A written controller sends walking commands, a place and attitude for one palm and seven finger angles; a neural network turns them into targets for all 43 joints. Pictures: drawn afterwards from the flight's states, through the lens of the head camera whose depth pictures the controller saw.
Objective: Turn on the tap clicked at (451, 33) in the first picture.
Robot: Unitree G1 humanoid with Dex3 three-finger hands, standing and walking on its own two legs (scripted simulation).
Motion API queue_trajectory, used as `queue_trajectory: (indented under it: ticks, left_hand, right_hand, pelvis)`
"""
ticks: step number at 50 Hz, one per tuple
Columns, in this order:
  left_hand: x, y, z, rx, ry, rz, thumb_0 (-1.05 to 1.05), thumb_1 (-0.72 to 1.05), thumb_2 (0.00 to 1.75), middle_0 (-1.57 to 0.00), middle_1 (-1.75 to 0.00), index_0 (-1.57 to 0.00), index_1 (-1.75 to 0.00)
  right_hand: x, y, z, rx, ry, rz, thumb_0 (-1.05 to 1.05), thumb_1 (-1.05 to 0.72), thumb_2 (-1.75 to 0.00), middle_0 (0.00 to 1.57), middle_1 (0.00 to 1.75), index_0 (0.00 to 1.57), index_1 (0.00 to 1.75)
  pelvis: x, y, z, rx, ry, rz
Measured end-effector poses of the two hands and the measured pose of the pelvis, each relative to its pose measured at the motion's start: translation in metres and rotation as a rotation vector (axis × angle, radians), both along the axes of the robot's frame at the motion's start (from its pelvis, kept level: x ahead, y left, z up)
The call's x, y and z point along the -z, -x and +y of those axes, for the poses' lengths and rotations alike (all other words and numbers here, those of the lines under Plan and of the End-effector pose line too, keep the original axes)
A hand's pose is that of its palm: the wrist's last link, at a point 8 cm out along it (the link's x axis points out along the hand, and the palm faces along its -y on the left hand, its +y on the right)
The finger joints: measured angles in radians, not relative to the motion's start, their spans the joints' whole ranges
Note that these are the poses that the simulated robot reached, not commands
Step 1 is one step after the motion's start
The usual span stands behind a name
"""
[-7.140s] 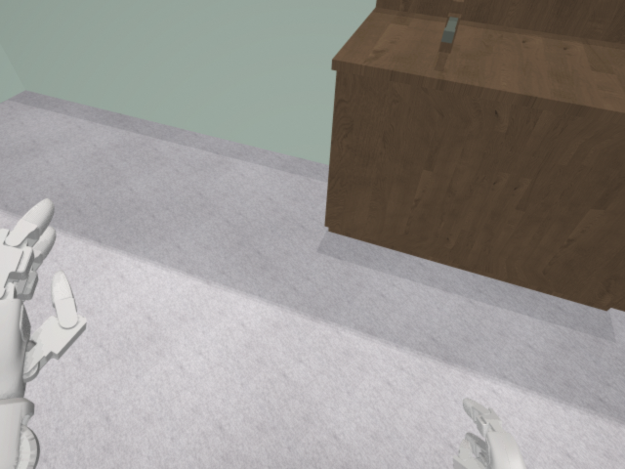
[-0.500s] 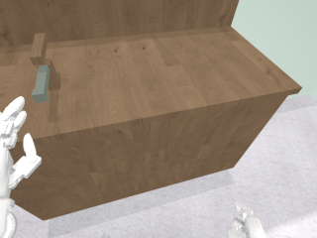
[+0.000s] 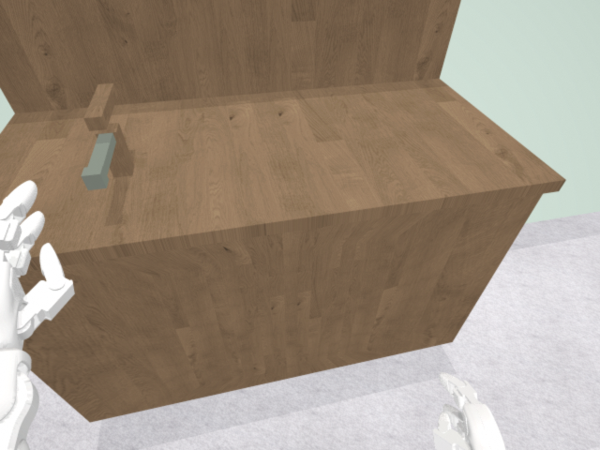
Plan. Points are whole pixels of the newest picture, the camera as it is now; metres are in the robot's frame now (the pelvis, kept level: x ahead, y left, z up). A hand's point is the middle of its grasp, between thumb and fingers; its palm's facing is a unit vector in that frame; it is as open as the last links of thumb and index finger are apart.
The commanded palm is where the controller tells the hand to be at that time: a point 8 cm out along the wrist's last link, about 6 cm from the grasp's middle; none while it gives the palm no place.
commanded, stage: turn the palm inward beside the body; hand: left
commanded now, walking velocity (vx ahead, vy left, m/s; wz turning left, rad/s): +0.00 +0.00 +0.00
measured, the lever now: (95, 177) +0.44 +0.40 +0.13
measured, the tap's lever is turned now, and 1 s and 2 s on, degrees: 0 0 0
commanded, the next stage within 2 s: reach beside the lever's end, fingers flat in 1.76 s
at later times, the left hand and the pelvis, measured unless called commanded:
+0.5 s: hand (100, 288) +0.21 +0.24 +0.17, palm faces +0.49 -0.84 -0.23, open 7.4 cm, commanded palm +0.17 +0.28 +0.18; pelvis +0.03 -0.02 +0.00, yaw +1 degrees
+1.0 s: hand (92, 306) +0.19 +0.24 +0.17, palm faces +0.50 -0.86 -0.14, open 7.4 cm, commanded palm +0.14 +0.27 +0.18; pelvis +0.00 +0.00 +0.00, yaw +1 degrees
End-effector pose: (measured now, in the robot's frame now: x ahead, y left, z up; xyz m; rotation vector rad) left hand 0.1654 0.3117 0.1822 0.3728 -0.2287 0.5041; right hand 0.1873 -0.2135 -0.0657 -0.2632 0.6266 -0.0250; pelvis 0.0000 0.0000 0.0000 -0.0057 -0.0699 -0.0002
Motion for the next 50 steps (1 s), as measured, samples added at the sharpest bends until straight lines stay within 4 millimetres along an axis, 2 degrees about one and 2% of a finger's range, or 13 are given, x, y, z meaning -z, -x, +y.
queue_trajectory:
  ticks: [4,14,23,29,41,50]
  left_hand:
    - [0.000,0.004,-0.003,-0.025,0.023,0.030,0.01,0.89,0.90,-0.20,-0.31,-0.21,-0.30]
    - [0.001,-0.019,-0.033,0.049,0.051,0.064,0.01,0.89,0.90,-0.20,-0.31,-0.21,-0.30]
    - [0.004,-0.007,-0.030,0.009,0.095,0.067,0.01,0.89,0.90,-0.20,-0.31,-0.21,-0.30]
    - [0.006,-0.001,-0.034,0.014,0.121,0.049,0.01,0.89,0.90,-0.20,-0.31,-0.21,-0.30]
    - [0.005,0.008,-0.036,0.021,0.174,0.052,0.01,0.89,0.90,-0.20,-0.31,-0.21,-0.30]
    - [0.006,0.019,-0.036,0.000,0.213,0.061,0.02,0.89,0.90,-0.20,-0.31,-0.20,-0.30]
  right_hand:
    - [0.008,-0.004,-0.010,0.002,0.009,0.011,0.02,-0.90,-0.90,0.20,0.30,0.20,0.30]
    - [0.013,-0.019,-0.026,0.054,-0.029,-0.021,0.02,-0.90,-0.90,0.20,0.30,0.20,0.30]
    - [0.010,-0.030,-0.032,0.056,-0.026,-0.047,0.02,-0.90,-0.90,0.20,0.30,0.20,0.30]
    - [0.007,-0.031,-0.024,0.040,-0.023,-0.072,0.02,-0.90,-0.90,0.20,0.30,0.20,0.30]
    - [-0.001,-0.023,0.007,0.009,-0.066,-0.125,0.02,-0.90,-0.90,0.20,0.30,0.20,0.30]
    - [-0.005,-0.019,0.017,-0.012,-0.064,-0.132,0.02,-0.90,-0.90,0.20,0.30,0.20,0.30]
  pelvis:
    - [0.001,-0.001,-0.009,-0.020,0.003,-0.008]
    - [0.002,-0.021,-0.022,-0.006,-0.014,0.027]
    - [0.004,-0.031,-0.021,-0.010,-0.020,0.040]
    - [0.005,-0.026,-0.016,-0.015,-0.017,0.035]
    - [0.002,-0.012,-0.008,-0.010,-0.007,0.007]
    - [0.000,-0.005,-0.003,-0.013,-0.001,-0.013]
